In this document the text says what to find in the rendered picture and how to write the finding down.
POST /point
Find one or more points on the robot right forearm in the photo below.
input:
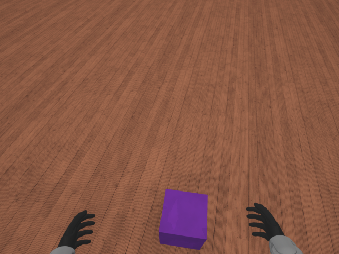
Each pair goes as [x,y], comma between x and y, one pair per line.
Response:
[281,244]

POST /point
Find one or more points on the carton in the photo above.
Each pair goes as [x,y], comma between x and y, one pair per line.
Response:
[184,219]

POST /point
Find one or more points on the robot left hand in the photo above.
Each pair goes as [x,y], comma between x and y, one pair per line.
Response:
[72,232]

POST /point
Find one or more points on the robot right hand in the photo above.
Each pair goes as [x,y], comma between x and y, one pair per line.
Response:
[269,225]

